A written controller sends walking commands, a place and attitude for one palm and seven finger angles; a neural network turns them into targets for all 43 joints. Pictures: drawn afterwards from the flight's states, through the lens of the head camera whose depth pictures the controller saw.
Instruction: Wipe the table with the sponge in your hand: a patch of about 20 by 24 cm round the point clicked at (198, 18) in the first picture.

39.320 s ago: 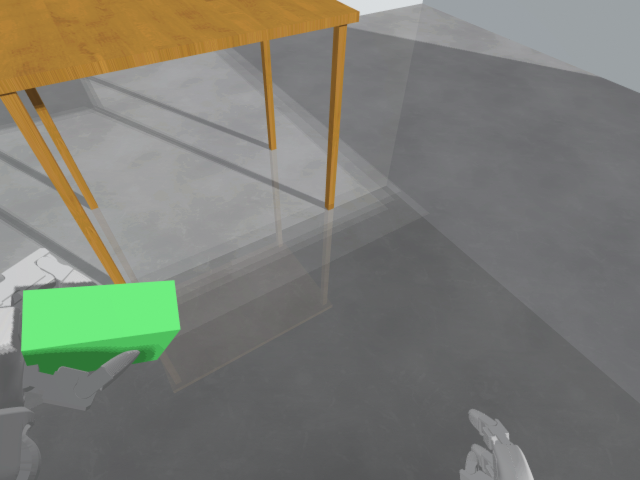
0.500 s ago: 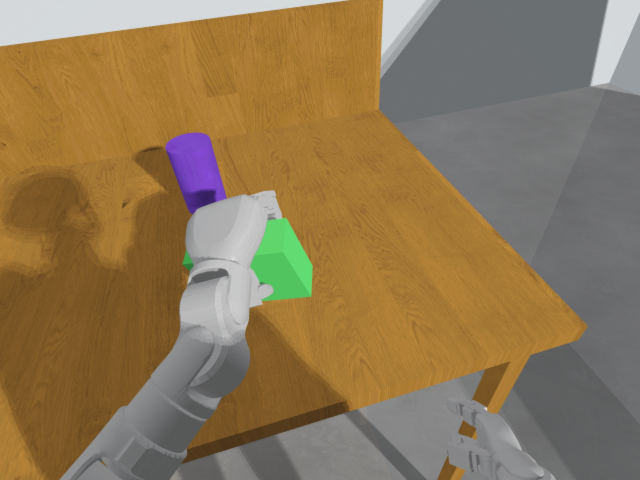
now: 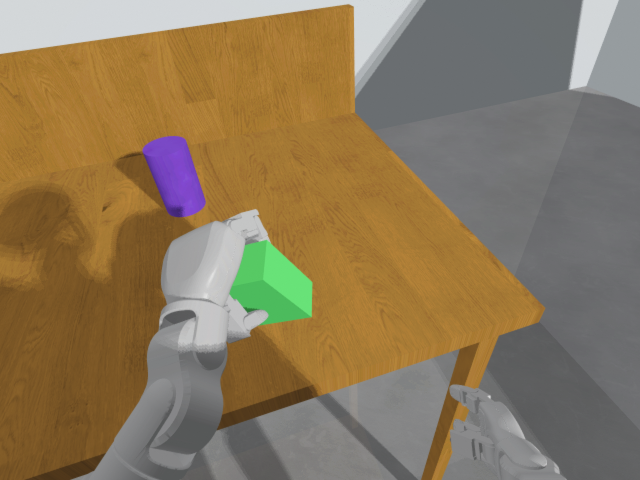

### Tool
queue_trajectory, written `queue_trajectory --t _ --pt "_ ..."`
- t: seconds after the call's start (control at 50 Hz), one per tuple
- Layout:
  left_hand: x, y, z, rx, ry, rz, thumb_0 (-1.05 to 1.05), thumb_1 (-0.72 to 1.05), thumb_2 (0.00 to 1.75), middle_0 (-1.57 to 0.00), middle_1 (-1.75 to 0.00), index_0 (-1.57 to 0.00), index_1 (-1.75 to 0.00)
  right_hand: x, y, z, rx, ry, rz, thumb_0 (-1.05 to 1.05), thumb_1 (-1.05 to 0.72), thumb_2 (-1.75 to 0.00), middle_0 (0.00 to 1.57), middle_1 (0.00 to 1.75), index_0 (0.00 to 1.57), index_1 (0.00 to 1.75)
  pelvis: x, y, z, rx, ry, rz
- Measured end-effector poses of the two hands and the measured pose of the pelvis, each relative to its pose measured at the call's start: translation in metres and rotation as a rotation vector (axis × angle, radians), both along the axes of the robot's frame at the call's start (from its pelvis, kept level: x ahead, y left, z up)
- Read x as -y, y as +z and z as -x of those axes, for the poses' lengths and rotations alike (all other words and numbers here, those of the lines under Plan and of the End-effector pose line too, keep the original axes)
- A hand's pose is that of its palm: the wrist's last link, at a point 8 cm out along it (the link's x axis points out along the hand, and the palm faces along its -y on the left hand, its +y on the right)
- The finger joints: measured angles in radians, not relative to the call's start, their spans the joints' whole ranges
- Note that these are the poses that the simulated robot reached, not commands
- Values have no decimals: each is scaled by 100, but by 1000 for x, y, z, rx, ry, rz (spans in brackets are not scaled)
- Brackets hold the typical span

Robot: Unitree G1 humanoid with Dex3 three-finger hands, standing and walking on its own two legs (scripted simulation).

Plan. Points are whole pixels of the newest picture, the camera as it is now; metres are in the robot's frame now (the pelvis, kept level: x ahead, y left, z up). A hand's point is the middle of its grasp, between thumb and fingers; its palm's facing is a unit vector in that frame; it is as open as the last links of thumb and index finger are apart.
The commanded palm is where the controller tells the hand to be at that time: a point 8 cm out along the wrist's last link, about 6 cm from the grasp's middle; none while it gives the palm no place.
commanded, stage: slide back across to the middle lane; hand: left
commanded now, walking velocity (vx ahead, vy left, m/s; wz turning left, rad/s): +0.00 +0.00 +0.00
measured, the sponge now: (253, 295) +0.29 +0.13 +0.13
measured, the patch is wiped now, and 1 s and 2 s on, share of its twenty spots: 1.00 1.00 1.00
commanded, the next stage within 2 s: wipe forward along the middle lane in 0.62 s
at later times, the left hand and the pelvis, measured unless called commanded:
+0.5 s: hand (199, 287) +0.26 +0.17 +0.18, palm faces +0.25 -0.35 -0.90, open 9.1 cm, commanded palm +0.21 +0.19 +0.22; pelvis -0.02 -0.02 +0.00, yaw -1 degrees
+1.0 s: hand (156, 294) +0.25 +0.22 +0.16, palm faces +0.17 -0.19 -0.97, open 9.1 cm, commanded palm +0.22 +0.22 +0.21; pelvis -0.03 -0.01 +0.01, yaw +0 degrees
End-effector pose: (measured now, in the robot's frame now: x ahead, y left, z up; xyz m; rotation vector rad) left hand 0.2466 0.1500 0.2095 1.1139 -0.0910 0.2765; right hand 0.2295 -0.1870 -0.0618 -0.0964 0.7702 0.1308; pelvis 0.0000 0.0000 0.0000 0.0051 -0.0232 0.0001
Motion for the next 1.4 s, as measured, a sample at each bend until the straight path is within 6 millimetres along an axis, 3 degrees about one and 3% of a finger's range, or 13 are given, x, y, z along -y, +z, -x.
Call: queue_trajectory --t 0.28,0.46,0.6,0.8,1.08,1.4 --pt "-4 6 7 -31 11 3 1 -44 110 -74 -148 -82 -144 32 -4 28 14 -87 34 1 -91 -90 19 30 19 30 16 1 12 19 -27 -12" --pt "-24 13 23 -43 67 -34 -1 -45 110 -76 -146 -83 -143 47 -9 40 24 -113 64 1 -91 -90 19 30 19 30 21 1 19 33 -28 -15" --pt "-43 14 28 -82 130 -89 -2 -46 110 -77 -145 -84 -142 45 -7 39 69 -103 73 1 -91 -90 19 30 19 30 21 1 25 39 -20 -16" --pt "-65 11 37 -119 180 -140 -2 -46 110 -77 -144 -85 -141 26 2 27 133 -59 70 1 -91 -90 20 30 19 30 16 3 30 46 -5 -15" --pt "-76 4 13 -190 212 -220 -3 -47 110 -79 -143 -86 -140 4 4 24 137 -23 76 1 -90 -90 20 30 20 30 5 6 32 44 10 -16" --pt "-87 2 -23 -276 260 -290 -3 -48 111 -80 -142 -87 -139 17 -10 36 70 -49 109 1 -90 -90 20 30 20 30 4 7 29 17 20 -16"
